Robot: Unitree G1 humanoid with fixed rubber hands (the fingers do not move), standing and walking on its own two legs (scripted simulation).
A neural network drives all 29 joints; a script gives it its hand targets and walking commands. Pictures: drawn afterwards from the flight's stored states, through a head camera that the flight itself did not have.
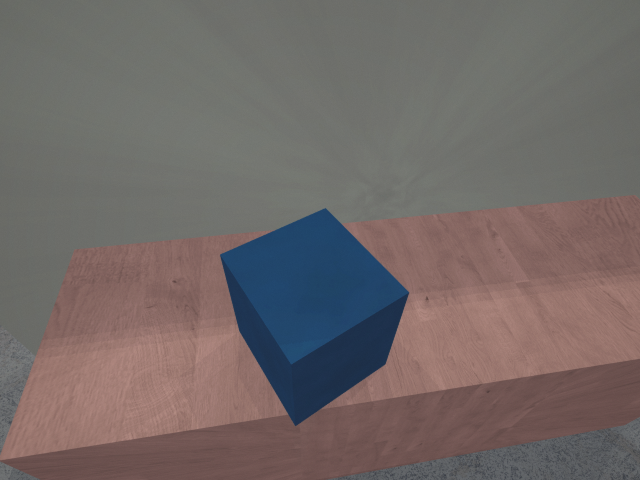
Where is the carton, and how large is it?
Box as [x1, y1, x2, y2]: [220, 208, 408, 425]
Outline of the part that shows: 325,208 220,254 239,330 295,425 385,363 408,292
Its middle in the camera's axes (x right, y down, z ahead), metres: -0.02 +0.13 +0.66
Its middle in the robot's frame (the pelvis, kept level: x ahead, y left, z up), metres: +0.41 +0.02 -0.10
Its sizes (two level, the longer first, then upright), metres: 0.214 0.199 0.234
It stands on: a pedestal, 0.56 m high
